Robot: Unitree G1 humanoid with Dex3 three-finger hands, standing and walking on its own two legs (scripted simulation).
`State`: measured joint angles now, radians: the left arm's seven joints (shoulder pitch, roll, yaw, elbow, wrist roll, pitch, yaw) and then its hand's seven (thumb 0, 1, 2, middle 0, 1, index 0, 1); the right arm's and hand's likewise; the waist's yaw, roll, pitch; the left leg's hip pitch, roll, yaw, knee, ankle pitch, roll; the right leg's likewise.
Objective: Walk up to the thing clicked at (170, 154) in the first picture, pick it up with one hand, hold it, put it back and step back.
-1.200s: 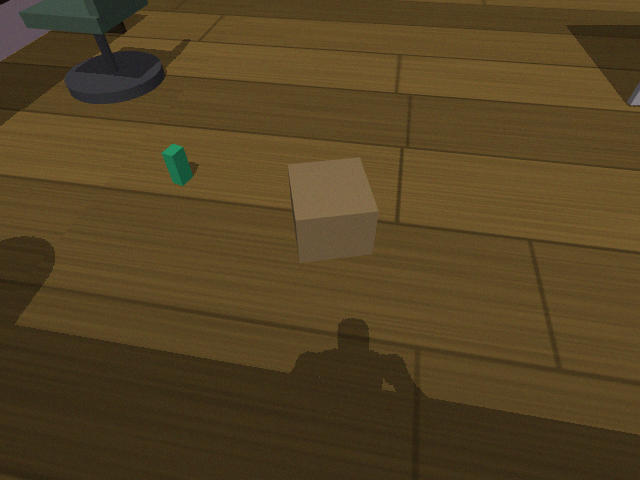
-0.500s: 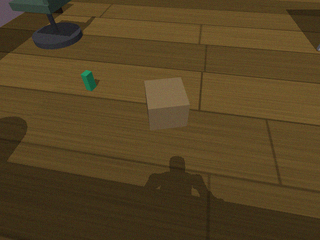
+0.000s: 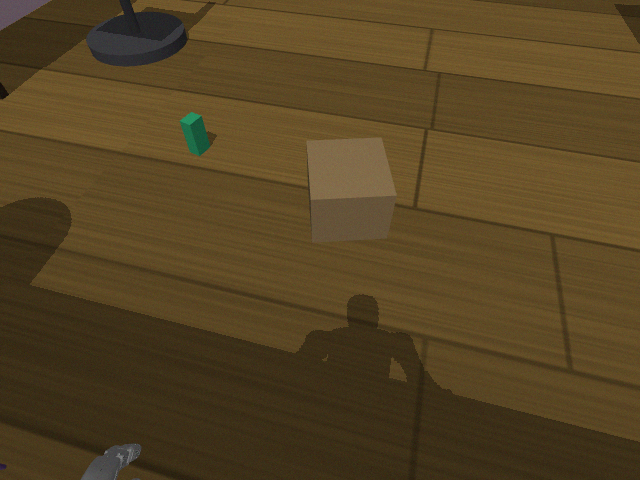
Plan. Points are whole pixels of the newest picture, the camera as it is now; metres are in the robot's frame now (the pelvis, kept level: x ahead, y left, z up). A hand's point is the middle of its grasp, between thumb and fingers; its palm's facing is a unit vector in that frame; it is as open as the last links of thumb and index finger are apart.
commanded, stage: walk up
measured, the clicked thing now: (195, 134) +1.59 +0.63 -0.69
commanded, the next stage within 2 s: none
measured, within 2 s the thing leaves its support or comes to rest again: neither
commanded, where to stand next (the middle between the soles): +0.05 +0.02 m, yaw +79 degrees
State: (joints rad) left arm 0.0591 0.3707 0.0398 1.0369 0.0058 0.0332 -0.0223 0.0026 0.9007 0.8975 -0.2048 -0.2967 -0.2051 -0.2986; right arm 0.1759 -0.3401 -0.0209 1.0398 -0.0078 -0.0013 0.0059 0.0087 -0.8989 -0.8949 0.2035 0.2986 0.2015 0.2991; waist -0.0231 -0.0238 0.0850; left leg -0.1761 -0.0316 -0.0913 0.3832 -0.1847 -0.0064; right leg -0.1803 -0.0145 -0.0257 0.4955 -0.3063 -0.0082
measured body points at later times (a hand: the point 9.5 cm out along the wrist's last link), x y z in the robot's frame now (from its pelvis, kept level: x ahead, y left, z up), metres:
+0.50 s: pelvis -0.01 -0.05 -0.02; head +0.03 -0.02 +0.43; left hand -0.07 +0.27 -0.13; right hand +0.24 -0.29 -0.11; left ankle -0.03 +0.08 -0.73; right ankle -0.01 -0.15 -0.74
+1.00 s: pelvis +0.02 -0.06 -0.02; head +0.06 -0.05 +0.43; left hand -0.20 +0.20 -0.09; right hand +0.34 -0.15 -0.13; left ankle -0.07 +0.03 -0.67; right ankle +0.14 -0.13 -0.74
